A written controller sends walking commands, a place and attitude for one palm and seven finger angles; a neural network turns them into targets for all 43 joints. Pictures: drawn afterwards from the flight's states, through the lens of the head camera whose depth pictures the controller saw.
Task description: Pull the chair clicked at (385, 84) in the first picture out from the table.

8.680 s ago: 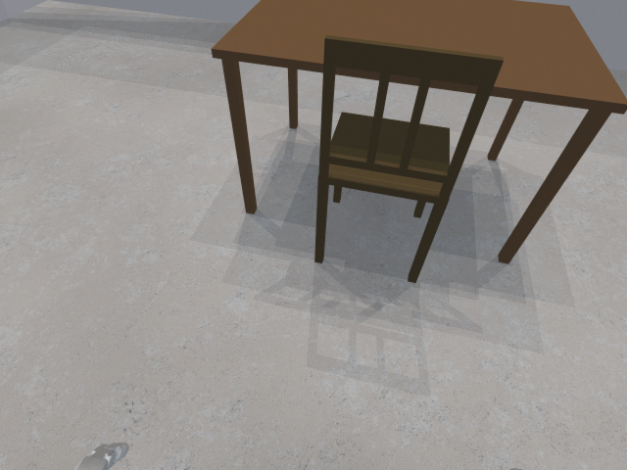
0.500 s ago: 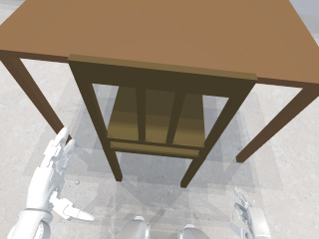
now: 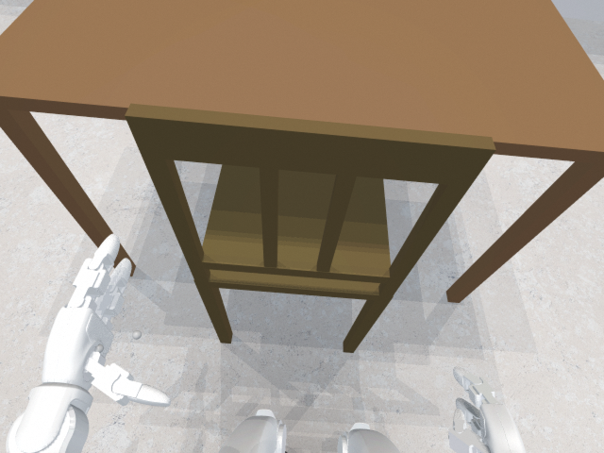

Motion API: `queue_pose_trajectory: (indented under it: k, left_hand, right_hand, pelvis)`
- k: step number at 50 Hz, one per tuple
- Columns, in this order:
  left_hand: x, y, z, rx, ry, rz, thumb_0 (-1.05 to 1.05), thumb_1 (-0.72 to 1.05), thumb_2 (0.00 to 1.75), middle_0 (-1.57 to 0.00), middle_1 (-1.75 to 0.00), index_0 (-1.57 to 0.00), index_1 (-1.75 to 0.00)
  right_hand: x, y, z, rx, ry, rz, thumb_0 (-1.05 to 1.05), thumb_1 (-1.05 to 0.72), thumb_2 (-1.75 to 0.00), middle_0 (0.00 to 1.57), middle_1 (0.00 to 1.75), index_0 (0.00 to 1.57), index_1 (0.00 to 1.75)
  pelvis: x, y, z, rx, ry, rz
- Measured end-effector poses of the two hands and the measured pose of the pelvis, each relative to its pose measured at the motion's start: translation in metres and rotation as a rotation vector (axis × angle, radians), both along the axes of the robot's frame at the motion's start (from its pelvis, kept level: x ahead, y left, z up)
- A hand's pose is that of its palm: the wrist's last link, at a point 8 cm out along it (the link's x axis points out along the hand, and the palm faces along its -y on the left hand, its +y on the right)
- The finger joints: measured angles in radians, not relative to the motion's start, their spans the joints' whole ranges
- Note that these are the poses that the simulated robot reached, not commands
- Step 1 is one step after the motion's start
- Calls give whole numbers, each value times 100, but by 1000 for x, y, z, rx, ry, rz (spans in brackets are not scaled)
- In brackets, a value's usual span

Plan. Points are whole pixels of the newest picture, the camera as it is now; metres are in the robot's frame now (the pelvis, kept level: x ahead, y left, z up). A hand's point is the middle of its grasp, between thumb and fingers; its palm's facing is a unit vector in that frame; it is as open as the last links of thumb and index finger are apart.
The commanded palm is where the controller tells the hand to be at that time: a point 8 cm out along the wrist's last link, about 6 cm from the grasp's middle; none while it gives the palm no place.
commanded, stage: raise the hand toward the chair's back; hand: left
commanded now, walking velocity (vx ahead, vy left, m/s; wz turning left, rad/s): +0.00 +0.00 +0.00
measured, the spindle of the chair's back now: (270, 223) +0.45 +0.08 -0.02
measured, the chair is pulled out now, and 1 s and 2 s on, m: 0.00 0.00 0.00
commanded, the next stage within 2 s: aim the fingers beside a spindle in 0.08 s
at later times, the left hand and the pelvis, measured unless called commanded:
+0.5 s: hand (191, 319) +0.27 +0.15 +0.04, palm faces -0.03 -1.00 -0.02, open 16.9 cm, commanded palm +0.24 +0.22 +0.03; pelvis +0.01 -0.02 +0.00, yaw +0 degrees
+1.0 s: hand (227, 326) +0.27 +0.12 +0.00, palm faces +0.00 -1.00 -0.01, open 16.9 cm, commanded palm +0.25 +0.17 +0.01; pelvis +0.01 -0.05 -0.02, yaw +0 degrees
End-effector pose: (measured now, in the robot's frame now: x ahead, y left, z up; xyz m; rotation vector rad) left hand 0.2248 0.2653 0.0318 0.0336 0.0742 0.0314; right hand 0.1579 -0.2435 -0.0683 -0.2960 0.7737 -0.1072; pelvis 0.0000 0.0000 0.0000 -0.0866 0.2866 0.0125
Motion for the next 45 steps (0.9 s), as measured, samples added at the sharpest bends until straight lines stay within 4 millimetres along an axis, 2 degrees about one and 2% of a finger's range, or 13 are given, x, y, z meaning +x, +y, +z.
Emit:
queue_pose_trajectory:
  k: [3,6,10,14,19,23,26,32,35,38,42,45]
  left_hand:
    - [-2,-9,-3,-11,40,-35,-1,-49,31,-5,-8,-6,-8]
    - [-3,-14,8,-3,3,-42,-1,-49,31,-6,-8,-6,-8]
    - [-1,-11,19,22,-61,-4,-1,-49,30,-6,-9,-6,-8]
    - [5,-13,8,7,-30,10,-1,-50,30,-6,-8,-6,-8]
    - [13,-39,-10,-38,35,-52,-1,-50,30,-5,-8,-6,-8]
    - [20,-56,0,-27,-19,-76,-1,-49,31,-6,-8,-6,-8]
    - [24,-57,7,-7,-61,-47,-1,-49,31,-6,-9,-6,-8]
    - [18,-50,-11,-3,15,8,-1,-49,31,-6,-9,-6,-8]
    - [12,-61,-16,-21,35,-13,-1,-49,31,-5,-8,-6,-8]
    - [11,-77,-10,-28,-11,-45,-1,-49,31,-5,-8,-6,-8]
    - [20,-90,-5,-17,-85,-59,-1,-50,30,-6,-8,-6,-8]
    - [27,-94,-15,-16,-70,-50,-1,-50,30,-6,-9,-6,-8]
  right_hand:
    - [4,2,2,7,-10,-1,2,-91,-89,20,30,20,30]
    - [7,4,5,12,-23,3,2,-91,-89,20,30,20,30]
    - [12,3,5,18,-26,19,2,-90,-89,20,30,20,30]
    - [16,0,-1,22,-20,30,2,-90,-89,20,30,20,30]
    - [17,-8,-5,13,-14,18,2,-90,-89,20,30,20,30]
    - [15,-14,-5,12,-6,7,2,-91,-89,20,30,20,30]
    - [13,-19,-7,21,7,-1,2,-91,-89,20,30,20,30]
    - [13,-28,-16,35,30,-9,2,-91,-89,20,30,20,30]
    - [15,-32,-18,31,26,-8,2,-91,-89,20,30,20,30]
    - [16,-34,-20,25,19,-3,2,-91,-89,20,30,20,30]
    - [17,-36,-25,28,17,8,2,-91,-89,20,30,20,30]
    - [16,-37,-30,41,23,9,2,-91,-89,20,30,20,30]
  pelvis:
    - [2,-1,2,-1,-1,-2]
    - [4,-3,4,2,-4,-3]
    - [6,-7,4,6,-1,1]
    - [5,-10,0,6,10,8]
    - [7,-15,-2,8,19,5]
    - [10,-20,-1,16,23,-4]
    - [12,-24,-2,23,27,-11]
    - [13,-32,-7,28,37,-13]
    - [13,-34,-8,27,39,-9]
    - [12,-36,-10,28,40,-7]
    - [10,-40,-14,34,50,-9]
    - [8,-43,-18,39,57,-14]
